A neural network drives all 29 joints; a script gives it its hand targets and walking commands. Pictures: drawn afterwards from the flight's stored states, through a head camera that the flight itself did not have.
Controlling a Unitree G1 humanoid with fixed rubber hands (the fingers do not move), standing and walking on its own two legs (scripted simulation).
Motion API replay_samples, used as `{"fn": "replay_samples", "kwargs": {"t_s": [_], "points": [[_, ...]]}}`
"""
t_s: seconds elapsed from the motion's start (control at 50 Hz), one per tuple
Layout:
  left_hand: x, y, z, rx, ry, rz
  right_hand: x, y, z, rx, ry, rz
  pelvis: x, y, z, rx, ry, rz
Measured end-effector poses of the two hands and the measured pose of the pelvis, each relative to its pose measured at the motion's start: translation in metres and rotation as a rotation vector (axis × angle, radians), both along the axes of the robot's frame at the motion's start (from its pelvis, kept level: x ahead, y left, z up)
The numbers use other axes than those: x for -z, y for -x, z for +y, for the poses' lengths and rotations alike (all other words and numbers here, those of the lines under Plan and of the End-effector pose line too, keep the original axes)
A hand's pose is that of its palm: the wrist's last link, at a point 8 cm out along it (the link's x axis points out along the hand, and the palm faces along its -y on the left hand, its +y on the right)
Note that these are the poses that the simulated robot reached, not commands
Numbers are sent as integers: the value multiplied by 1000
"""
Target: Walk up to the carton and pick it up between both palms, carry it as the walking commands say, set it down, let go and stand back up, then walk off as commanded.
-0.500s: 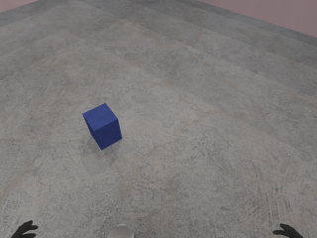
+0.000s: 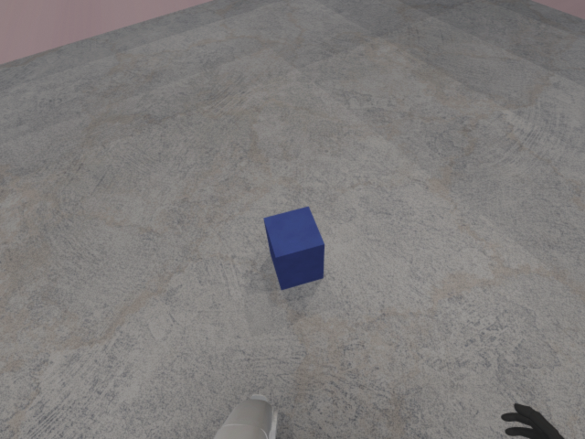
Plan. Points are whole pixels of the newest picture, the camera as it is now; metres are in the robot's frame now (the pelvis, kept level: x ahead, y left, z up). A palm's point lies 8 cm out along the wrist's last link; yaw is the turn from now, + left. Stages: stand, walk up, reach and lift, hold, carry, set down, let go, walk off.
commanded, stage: walk up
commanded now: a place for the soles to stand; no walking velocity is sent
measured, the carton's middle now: (294, 249) +0.80 +0.07 -0.65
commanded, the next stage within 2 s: none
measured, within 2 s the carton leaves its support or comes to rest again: neither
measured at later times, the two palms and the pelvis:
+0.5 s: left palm (69, 397) +0.18 +0.37 -0.09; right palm (485, 320) +0.30 -0.27 -0.08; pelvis +0.17 +0.03 -0.02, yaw +9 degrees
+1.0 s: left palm (81, 339) +0.27 +0.40 -0.12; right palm (418, 251) +0.43 -0.20 -0.09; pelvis +0.25 +0.08 -0.02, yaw +9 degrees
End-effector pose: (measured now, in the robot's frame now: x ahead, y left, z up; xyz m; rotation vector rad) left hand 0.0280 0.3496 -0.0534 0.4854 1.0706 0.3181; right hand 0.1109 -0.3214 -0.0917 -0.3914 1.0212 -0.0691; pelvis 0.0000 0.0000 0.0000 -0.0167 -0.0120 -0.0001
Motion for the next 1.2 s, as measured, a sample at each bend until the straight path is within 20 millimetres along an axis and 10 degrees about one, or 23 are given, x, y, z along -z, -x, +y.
{"fn": "replay_samples", "kwargs": {"t_s": [0.2, 0.38, 0.5, 0.64, 0.94, 1.2], "points": [[36, -32, 30, -82, 68, 56, -14, -158, 74, -176, 8, -189, 17, -69, 38, -81, -3, -17], [40, -120, 17, -38, 155, -43, -31, -170, 67, -138, 58, -114, 4, -127, 41, -144, -4, -8], [40, -150, 17, -50, 94, -44, -9, -190, 47, -114, 63, -47, 16, -171, 33, -163, -6, 8], [22, -166, 31, -121, 58, -49, 9, -238, 72, -175, 45, 14, 12, -202, 46, -192, -16, 6], [63, -232, 54, -111, 151, -16, 1, -316, 123, -151, 64, -89, 19, -246, 80, -171, -3, 2], [60, -268, 51, -106, 180, -18, -9, -330, 120, -93, 70, -79, 7, -254, 81, -151, -6, -6]]}}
